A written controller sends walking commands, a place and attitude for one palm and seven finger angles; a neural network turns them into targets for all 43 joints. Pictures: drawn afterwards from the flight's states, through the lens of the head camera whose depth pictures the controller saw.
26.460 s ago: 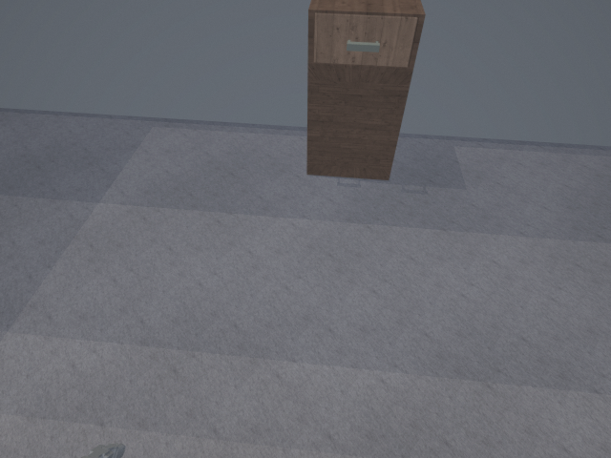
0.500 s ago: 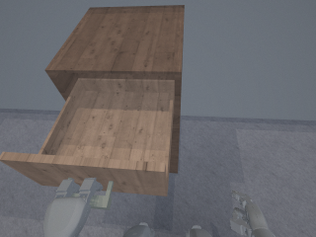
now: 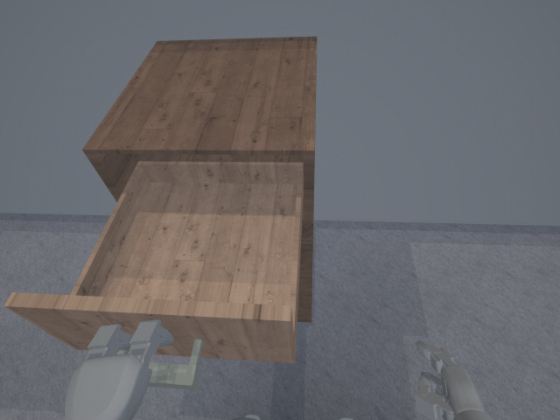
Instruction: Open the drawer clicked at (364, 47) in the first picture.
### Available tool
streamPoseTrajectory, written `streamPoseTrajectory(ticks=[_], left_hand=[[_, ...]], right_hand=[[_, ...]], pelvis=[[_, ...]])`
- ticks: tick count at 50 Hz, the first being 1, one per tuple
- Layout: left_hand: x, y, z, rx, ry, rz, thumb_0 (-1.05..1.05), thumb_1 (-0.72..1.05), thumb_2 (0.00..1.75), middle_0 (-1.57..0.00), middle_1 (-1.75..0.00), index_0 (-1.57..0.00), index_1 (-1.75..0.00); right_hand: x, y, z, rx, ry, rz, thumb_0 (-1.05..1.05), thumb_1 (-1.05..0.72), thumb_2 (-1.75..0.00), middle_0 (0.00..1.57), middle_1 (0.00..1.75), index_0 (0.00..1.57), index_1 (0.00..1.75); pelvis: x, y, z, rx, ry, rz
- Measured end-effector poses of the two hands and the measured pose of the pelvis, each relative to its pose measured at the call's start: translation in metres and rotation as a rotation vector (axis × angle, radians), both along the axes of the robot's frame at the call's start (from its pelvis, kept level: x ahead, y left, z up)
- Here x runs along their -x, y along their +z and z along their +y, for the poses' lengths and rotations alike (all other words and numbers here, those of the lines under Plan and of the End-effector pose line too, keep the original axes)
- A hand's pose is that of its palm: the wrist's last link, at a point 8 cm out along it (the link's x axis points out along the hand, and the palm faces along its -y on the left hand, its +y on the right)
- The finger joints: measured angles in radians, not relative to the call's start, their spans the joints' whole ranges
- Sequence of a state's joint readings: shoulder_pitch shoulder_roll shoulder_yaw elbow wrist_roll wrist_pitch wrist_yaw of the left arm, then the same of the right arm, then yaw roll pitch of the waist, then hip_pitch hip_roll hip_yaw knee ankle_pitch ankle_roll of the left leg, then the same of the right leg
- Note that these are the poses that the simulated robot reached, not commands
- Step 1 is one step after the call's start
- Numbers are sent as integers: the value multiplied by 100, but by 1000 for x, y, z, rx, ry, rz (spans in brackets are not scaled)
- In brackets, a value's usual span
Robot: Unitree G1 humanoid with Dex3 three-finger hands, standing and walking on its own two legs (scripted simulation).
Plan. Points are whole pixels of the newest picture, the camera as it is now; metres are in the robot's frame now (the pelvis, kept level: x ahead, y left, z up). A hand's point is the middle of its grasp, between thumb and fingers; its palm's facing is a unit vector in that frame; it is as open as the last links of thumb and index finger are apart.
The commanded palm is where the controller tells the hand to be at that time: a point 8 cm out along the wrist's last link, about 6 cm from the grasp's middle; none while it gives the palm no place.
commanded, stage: lift the hand off the handle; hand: left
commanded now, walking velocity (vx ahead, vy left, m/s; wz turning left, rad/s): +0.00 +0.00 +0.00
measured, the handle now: (157, 358) +0.21 +0.20 -0.02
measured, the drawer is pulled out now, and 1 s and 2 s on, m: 0.30 0.30 0.30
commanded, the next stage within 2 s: draw the hand back to the body in 1.78 s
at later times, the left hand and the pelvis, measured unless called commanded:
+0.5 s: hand (125, 385) +0.16 +0.21 +0.03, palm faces -0.01 -0.16 -0.99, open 13.5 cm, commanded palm +0.14 +0.20 +0.09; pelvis +0.01 +0.01 +0.01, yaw -1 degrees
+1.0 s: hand (115, 374) +0.17 +0.21 +0.06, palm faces +0.02 -0.17 -0.98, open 13.3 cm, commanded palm +0.15 +0.20 +0.13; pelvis +0.01 +0.02 +0.02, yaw -1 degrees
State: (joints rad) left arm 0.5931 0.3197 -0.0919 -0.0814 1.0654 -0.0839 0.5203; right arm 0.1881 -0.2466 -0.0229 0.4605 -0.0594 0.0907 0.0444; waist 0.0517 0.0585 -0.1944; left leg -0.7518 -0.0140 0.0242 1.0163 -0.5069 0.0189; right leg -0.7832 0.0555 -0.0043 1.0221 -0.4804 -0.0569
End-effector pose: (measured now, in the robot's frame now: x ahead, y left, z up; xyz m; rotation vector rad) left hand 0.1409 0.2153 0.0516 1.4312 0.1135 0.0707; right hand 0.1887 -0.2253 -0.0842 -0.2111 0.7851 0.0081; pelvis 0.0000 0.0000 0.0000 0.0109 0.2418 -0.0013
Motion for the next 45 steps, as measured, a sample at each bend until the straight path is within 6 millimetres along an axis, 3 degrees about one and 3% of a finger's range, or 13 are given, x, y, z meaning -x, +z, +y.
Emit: streamPoseTrajectory(ticks=[15,45], left_hand=[[-2,16,3,13,-10,16,0,-49,30,-32,-120,-38,-121],[-4,56,4,30,-26,-28,-1,-49,30,-34,-121,-42,-123]], right_hand=[[-15,11,21,-39,39,-21,1,-91,-90,20,30,20,30],[-19,28,35,-73,50,-49,1,-91,-90,20,30,20,30]], pelvis=[[-10,8,7,4,-5,-21],[-12,21,15,11,-10,-83]])
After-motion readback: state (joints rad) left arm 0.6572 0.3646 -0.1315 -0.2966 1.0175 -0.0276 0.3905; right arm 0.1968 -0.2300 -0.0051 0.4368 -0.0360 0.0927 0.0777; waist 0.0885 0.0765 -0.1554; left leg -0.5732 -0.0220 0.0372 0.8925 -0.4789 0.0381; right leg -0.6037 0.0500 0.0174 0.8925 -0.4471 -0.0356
